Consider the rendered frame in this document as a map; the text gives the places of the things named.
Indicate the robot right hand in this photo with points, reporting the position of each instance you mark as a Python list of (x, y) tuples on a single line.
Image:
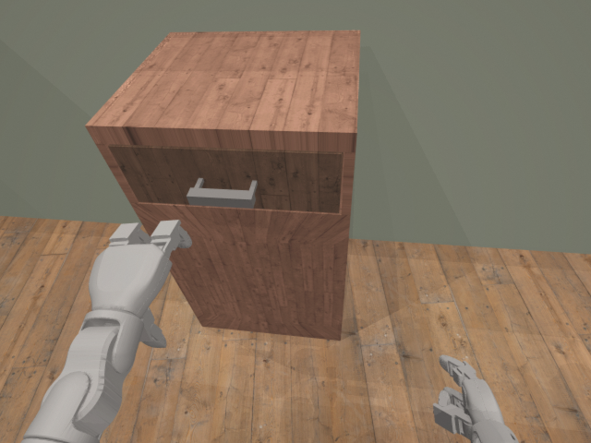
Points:
[(457, 412)]

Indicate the robot left hand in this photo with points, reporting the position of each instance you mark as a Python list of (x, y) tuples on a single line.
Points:
[(129, 273)]

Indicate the handle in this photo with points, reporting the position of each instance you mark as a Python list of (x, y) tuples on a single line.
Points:
[(230, 198)]

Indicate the robot right forearm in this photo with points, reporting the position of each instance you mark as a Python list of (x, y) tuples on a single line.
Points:
[(492, 432)]

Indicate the drawer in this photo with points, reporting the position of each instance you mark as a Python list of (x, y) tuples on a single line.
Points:
[(287, 179)]

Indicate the robot left forearm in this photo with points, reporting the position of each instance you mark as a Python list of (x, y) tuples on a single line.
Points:
[(87, 395)]

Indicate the cabinet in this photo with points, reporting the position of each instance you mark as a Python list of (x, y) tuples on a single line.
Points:
[(270, 271)]

